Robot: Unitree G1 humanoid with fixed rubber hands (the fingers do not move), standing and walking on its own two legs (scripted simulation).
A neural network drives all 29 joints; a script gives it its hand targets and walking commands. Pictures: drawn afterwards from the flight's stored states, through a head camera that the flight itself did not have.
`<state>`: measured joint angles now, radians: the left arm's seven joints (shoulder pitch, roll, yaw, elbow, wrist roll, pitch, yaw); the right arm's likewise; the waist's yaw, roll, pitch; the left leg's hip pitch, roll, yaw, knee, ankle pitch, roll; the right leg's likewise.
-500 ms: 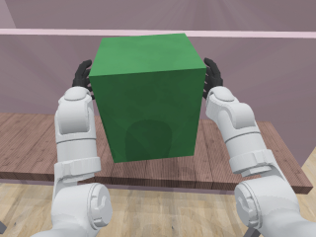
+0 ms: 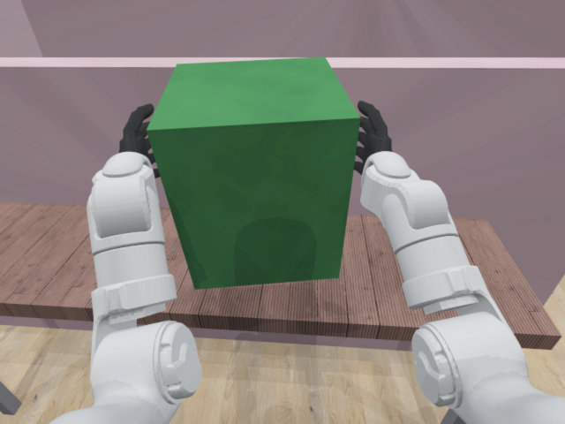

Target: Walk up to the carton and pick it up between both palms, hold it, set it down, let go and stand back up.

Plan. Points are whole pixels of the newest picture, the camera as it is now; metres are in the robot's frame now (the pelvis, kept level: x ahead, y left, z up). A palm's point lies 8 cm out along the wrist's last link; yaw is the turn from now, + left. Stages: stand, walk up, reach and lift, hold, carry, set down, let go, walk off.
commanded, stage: hold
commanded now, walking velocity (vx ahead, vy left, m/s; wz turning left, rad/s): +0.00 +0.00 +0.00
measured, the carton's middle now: (259, 173) +0.41 +0.01 +0.23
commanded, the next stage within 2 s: none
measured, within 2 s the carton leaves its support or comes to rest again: neither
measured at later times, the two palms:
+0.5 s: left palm (145, 163) +0.38 +0.16 +0.28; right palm (379, 161) +0.36 -0.14 +0.26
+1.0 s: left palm (133, 163) +0.38 +0.17 +0.28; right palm (366, 159) +0.37 -0.13 +0.26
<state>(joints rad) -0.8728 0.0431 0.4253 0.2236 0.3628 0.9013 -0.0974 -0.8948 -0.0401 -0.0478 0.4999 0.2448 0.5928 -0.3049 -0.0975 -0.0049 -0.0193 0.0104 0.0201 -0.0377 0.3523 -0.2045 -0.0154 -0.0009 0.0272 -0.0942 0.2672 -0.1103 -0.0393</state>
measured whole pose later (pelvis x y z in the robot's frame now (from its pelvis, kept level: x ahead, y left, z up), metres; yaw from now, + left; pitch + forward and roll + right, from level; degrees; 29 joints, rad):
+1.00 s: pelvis +0.00 +0.00 +0.00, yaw +1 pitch -7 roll -1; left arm -0.93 0.07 0.41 0.35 0.33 0.86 -0.07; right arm -0.95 -0.05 -0.08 0.61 0.24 0.57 -0.29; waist -0.09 0.00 -0.04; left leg -0.04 0.01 -0.05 0.37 -0.20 -0.01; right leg -0.04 0.02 -0.08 0.28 -0.11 -0.03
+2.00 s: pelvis -0.01 +0.00 +0.00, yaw +2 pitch -7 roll -1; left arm -0.95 0.10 0.40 0.42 0.34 0.84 -0.08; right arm -0.98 -0.02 -0.13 0.64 0.21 0.57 -0.30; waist -0.11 -0.03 -0.05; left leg -0.06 0.00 -0.06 0.38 -0.19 -0.01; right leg -0.05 0.02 -0.08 0.28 -0.11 -0.03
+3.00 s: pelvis +0.00 +0.00 +0.00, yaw +2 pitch -8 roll -1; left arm -0.93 0.09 0.39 0.37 0.33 0.85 -0.08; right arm -0.95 -0.03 -0.10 0.58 0.24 0.59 -0.31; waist -0.12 -0.02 -0.05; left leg -0.04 0.01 -0.07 0.38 -0.20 -0.01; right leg -0.02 0.03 -0.07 0.27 -0.11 -0.03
